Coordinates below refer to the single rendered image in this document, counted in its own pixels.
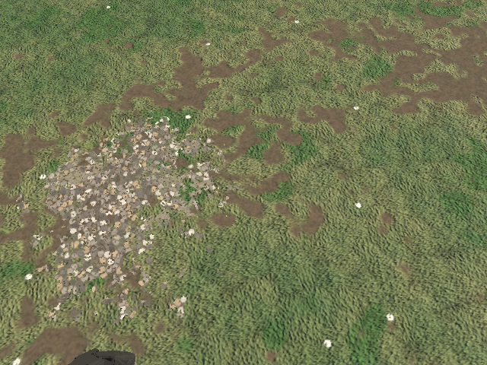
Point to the left robot hand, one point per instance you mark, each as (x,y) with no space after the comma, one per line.
(96,357)

